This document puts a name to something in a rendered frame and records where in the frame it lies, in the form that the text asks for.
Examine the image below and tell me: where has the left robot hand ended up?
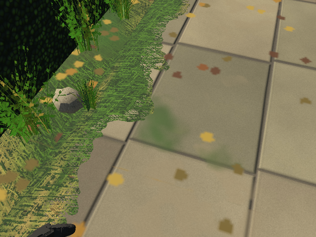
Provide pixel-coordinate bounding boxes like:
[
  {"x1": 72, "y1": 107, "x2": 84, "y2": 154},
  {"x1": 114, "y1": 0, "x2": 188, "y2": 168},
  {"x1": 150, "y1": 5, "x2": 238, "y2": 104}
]
[{"x1": 28, "y1": 223, "x2": 76, "y2": 237}]

